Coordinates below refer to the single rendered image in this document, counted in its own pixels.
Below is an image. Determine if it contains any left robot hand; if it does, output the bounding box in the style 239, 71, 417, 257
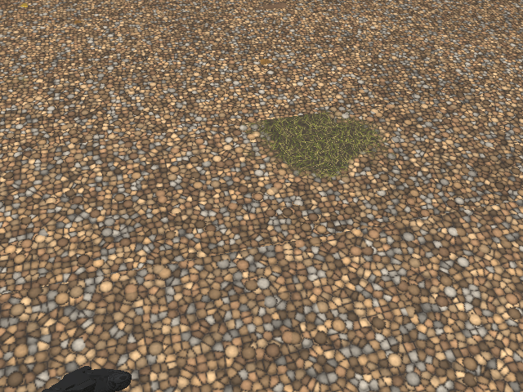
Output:
42, 366, 132, 392

